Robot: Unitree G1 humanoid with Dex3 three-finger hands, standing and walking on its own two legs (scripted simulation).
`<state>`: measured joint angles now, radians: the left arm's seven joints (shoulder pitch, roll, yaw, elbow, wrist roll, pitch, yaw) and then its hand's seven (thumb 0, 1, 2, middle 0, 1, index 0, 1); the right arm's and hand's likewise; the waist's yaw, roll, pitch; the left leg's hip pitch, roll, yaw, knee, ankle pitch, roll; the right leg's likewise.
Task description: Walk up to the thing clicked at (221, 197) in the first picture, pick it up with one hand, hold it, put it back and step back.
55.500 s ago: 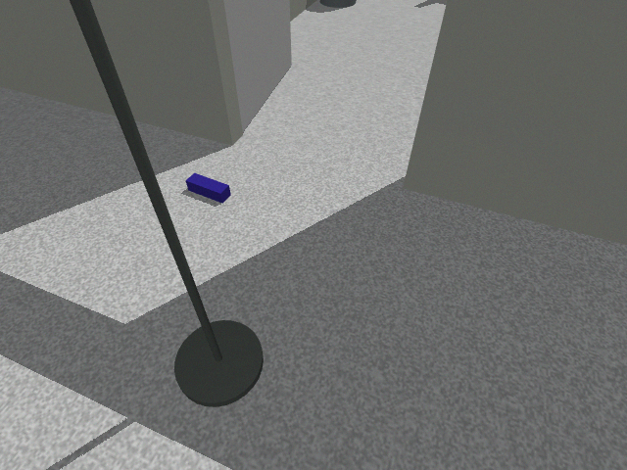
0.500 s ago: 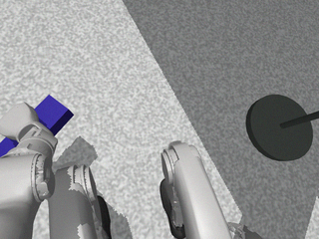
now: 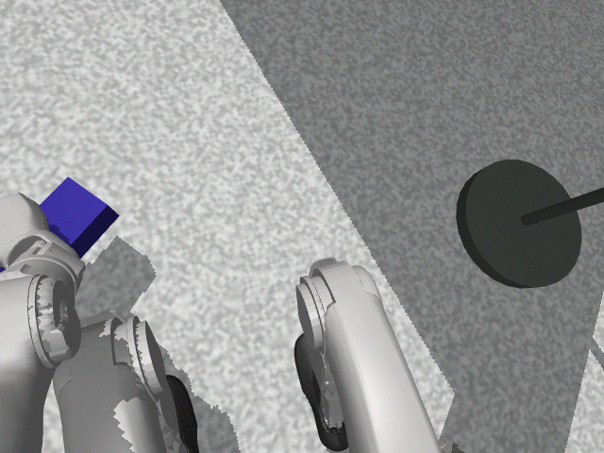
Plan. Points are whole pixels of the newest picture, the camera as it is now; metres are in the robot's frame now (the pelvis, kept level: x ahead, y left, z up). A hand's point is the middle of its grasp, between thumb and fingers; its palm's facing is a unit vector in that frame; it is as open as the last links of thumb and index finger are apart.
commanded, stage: lower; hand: left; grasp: from above
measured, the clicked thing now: (42, 252) +0.44 +0.27 -0.20
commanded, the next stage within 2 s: rest in 0.16 s
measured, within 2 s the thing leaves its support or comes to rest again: rests again in 0.80 s
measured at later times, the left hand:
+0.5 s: hand (67, 245) +0.45 +0.25 -0.23, palm faces -0.30 -0.34 -0.89, open 9.8 cm
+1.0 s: hand (72, 250) +0.45 +0.25 -0.26, palm faces -0.31 -0.34 -0.89, open 9.7 cm
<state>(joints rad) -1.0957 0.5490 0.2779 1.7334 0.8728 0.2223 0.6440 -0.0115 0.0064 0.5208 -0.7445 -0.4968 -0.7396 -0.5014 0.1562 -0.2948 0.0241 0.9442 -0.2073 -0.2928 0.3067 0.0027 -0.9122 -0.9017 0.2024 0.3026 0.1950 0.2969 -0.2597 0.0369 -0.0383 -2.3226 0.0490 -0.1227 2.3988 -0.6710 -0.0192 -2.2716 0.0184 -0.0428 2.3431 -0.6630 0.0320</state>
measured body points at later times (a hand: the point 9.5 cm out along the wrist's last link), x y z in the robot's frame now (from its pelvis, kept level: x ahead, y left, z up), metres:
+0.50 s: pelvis +0.00 +0.00 -0.02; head +0.27 +0.05 +0.34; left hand +0.46 +0.26 -0.18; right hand -0.02 -0.25 -0.11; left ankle +0.08 +0.13 -0.29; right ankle +0.10 -0.12 -0.29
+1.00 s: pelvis +0.00 +0.01 -0.02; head +0.29 +0.07 +0.32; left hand +0.46 +0.26 -0.21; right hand -0.02 -0.24 -0.09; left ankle +0.08 +0.13 -0.29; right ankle +0.10 -0.12 -0.29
